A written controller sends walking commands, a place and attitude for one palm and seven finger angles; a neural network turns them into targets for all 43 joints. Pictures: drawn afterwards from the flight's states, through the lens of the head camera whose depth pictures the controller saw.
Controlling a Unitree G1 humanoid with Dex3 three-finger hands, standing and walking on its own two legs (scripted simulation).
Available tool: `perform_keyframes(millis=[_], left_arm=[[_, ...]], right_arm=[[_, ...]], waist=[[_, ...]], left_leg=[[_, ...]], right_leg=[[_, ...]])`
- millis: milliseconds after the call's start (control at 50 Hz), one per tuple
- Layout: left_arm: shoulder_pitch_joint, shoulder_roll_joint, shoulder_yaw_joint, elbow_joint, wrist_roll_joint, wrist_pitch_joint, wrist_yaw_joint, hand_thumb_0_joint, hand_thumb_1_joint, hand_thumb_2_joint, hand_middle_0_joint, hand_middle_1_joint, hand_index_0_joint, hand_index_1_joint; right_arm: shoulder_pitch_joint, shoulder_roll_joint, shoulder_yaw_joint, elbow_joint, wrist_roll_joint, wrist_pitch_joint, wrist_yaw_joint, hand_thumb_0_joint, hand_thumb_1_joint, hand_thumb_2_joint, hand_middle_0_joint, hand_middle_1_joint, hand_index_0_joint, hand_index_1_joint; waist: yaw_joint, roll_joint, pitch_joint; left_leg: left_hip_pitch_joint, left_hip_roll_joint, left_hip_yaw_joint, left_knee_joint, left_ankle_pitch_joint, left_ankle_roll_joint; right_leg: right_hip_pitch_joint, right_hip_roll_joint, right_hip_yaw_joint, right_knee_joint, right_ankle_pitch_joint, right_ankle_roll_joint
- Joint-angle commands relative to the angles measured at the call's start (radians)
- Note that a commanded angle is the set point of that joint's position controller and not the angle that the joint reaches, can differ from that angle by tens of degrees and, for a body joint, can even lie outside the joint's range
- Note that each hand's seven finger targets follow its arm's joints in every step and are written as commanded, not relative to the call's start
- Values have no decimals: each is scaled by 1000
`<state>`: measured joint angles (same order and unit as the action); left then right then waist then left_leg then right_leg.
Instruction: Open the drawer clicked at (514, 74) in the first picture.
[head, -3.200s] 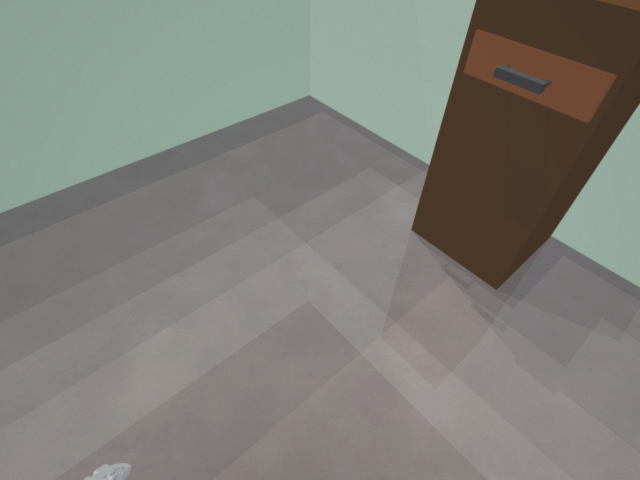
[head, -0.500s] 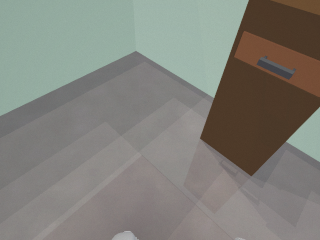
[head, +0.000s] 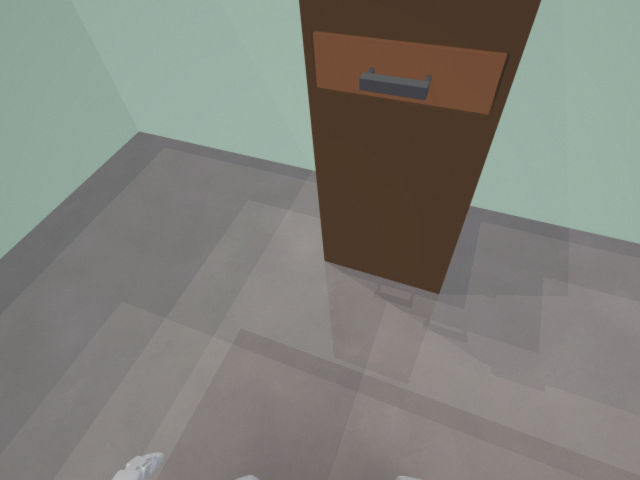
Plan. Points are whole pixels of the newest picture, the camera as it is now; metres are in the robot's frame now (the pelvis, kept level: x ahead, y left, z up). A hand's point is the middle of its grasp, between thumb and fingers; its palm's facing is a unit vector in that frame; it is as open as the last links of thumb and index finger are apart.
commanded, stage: turn to face it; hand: left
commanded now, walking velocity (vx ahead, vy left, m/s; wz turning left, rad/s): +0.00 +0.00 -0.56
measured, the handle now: (396, 80) +0.84 -0.12 +0.04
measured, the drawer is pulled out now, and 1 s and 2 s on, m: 0.00 0.00 0.00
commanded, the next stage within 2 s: take the last steps up to it in 0.56 s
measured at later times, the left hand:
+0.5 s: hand out of the picture +0.12 +0.20 -0.16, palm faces -0.16 -0.97 -0.17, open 7.4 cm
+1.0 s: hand (248, 472) +0.15 +0.12 -0.14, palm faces -0.34 -0.92 -0.21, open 7.3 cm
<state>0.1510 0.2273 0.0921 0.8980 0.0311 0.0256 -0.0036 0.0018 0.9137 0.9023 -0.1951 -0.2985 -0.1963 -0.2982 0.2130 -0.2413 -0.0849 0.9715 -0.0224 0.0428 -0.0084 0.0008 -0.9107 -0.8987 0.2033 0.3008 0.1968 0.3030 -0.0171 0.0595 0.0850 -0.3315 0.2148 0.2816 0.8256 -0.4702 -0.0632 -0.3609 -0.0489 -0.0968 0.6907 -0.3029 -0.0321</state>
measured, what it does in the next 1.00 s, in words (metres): steps on the spot, turning right: left foot, then right foot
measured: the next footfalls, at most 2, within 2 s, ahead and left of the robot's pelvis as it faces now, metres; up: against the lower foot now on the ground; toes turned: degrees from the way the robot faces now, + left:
left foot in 0.44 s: +0.05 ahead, +0.13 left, +0.00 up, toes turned -8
right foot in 0.92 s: -0.01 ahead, -0.11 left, +0.00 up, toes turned -27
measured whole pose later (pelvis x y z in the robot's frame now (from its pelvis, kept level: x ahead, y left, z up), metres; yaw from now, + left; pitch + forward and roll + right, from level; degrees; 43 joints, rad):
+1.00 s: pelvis +0.02 -0.02 +0.01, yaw -21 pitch -1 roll +0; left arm 0.20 0.15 0.04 1.01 0.02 -0.02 -0.01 0.00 0.91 0.90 -0.20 -0.30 -0.20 -0.30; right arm 0.38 -0.21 -0.05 1.11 -0.03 0.04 -0.01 0.01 -0.91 -0.90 0.20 0.30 0.20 0.30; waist -0.04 0.06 0.01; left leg -0.31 0.11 0.11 0.89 -0.50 -0.02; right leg -0.18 0.00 -0.11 0.52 -0.33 -0.05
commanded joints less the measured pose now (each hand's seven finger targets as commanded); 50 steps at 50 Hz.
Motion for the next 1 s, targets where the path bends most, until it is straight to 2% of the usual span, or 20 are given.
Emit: perform_keyframes(millis=[0,40,100,260,340,380,400,420,440,460,480,520,580,640,780,860,880,900,920,980], left_arm=[[121,231,48,-41,-11,-13,32,0,900,900,-200,-300,-200,-300],[22,177,26,-73,-13,-12,27,0,900,900,-200,-300,-200,-300],[9,166,19,-77,-14,-19,22,0,900,900,-200,-300,-200,-300],[79,180,23,-37,-8,-12,17,0,900,900,-200,-300,-200,-300],[37,182,26,-40,-4,-4,20,0,900,900,-200,-300,-200,-300],[8,169,22,-36,-13,2,19,0,900,900,-200,-300,-200,-300],[-4,140,17,-45,-19,5,17,0,900,900,-200,-300,-200,-300],[13,82,7,-61,-29,10,10,0,900,900,-200,-300,-200,-300],[-2,70,3,-72,-20,10,5,0,900,900,-200,-300,-200,-300],[-3,98,12,-62,-10,17,3,0,900,900,-200,-300,-200,-300],[40,103,23,-31,-2,26,4,0,900,900,-200,-300,-200,-300],[64,92,22,-5,-1,25,-6,0,900,900,-200,-300,-200,-300],[67,60,8,12,-8,22,-8,0,900,900,-200,-300,-200,-300],[36,43,-4,9,-13,24,-3,0,900,900,-200,-300,-200,-300],[-68,26,-22,-4,-3,6,-29,0,900,900,-200,-300,-200,-300],[97,19,-17,66,-5,-19,-30,0,900,900,-200,-300,-200,-300],[181,68,-8,100,-2,-34,-20,0,900,900,-200,-300,-200,-300],[287,173,9,138,1,-47,-2,0,900,900,-200,-300,-200,-300],[338,188,8,152,-17,-42,12,0,900,900,-200,-300,-200,-300],[215,94,-11,142,-16,-56,21,0,900,900,-200,-300,-200,-300]], right_arm=[[-71,-47,-2,-137,8,-11,-3,0,-900,-900,200,300,200,300],[-37,-72,-7,-110,0,-7,-3,0,-900,-900,200,300,200,300],[20,-68,-4,-82,-3,-5,-3,0,-900,-900,200,300,200,300],[-56,-61,10,-110,6,-12,-16,0,-900,-900,200,300,200,300],[-5,-50,17,-99,18,-26,-25,0,-900,-900,200,300,200,300],[70,-49,19,-72,21,-34,-31,0,-900,-900,200,300,200,300],[117,-70,16,-60,19,-43,-35,0,-900,-900,200,300,200,300],[114,-149,5,-68,8,-51,-37,0,-900,-900,200,300,200,300],[70,-197,-2,-95,2,-41,-35,0,-900,-900,200,300,200,300],[20,-180,6,-112,-6,-36,-35,0,-900,-900,200,300,200,300],[-31,-128,20,-112,-4,-44,-40,0,-900,-900,200,300,200,300],[-42,-101,29,-118,-5,-50,-43,0,-900,-900,200,300,200,300],[22,-89,27,-88,2,-58,-45,0,-900,-900,200,300,200,300],[95,-86,23,-48,0,-58,-43,0,-900,-900,200,300,200,300],[178,-128,-2,18,-15,-61,-27,0,-900,-900,200,300,200,300],[128,-124,4,38,-11,-63,-20,0,-900,-900,200,300,200,300],[126,-83,12,37,0,-67,-13,0,-900,-900,200,300,200,300],[80,5,38,-3,9,-72,-6,0,-900,-900,200,300,200,300],[-23,-41,36,-41,-3,-65,-4,0,-900,-900,200,300,200,300],[-3,-34,18,8,-10,-54,12,0,-900,-900,200,300,200,300]], waist=[[76,-300,-113],[27,-251,-110],[8,-211,-154],[52,-170,-155],[29,-195,-177],[-9,-170,-187],[-31,-115,-201],[-29,135,-181],[-18,271,-99],[-8,161,-53],[28,205,-47],[42,89,-39],[20,74,-82],[-6,92,-97],[-64,105,-45],[26,38,-85],[63,-83,-129],[112,-387,-132],[144,-306,-75],[68,-202,70]], left_leg=[[-310,-57,-243,383,-49,-8],[-262,-61,-259,374,82,-21],[-215,-88,-245,309,144,-34],[-164,-135,-257,78,51,-25],[-28,-162,-256,-125,39,2],[133,-175,-239,-329,183,13],[255,-129,-269,-443,243,29],[325,71,-493,-561,248,95],[230,232,-618,-611,337,181],[103,238,-586,-606,336,224],[77,176,-507,-605,404,206],[129,81,-370,-549,534,181],[252,47,-287,-500,718,181],[313,65,-297,-475,800,204],[275,152,-373,-567,271,219],[124,84,-280,-433,160,143],[-25,26,-199,-267,137,99],[-301,-112,-67,14,-102,38],[-376,-118,-182,154,-165,42],[-369,-64,-238,273,47,48]], right_leg=[[211,-300,445,-376,331,-159],[160,-216,329,-369,282,-118],[183,-165,271,-351,327,-99],[229,-180,421,-352,354,-162],[190,-172,459,-320,422,-161],[110,-128,439,-274,375,-106],[30,-71,385,-216,294,-59],[-143,62,264,-56,42,4],[-225,111,134,149,-240,54],[-177,72,181,293,-220,61],[-174,61,196,368,-174,69],[-193,60,159,465,-100,77],[-207,44,122,436,-69,95],[-183,26,105,324,-100,101],[-98,5,30,46,-179,62],[213,46,-26,-270,14,30],[424,-38,80,-363,27,-5],[580,-283,423,-456,-35,-107],[484,-361,524,-500,-60,-180],[282,-280,395,-551,-215,-154]])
